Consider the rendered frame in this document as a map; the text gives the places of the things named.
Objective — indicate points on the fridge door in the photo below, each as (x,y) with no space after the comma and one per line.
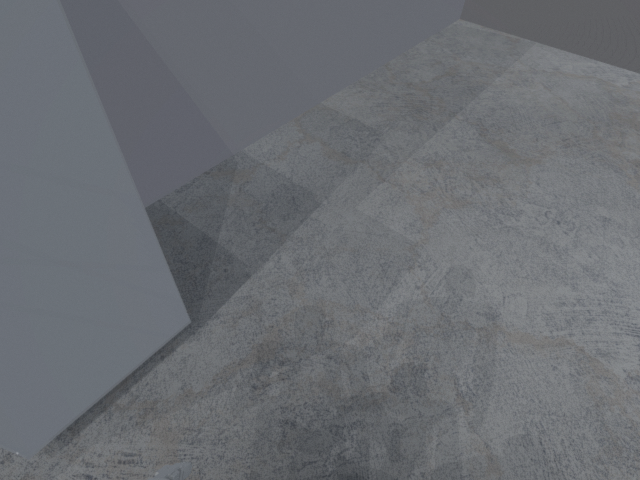
(85,293)

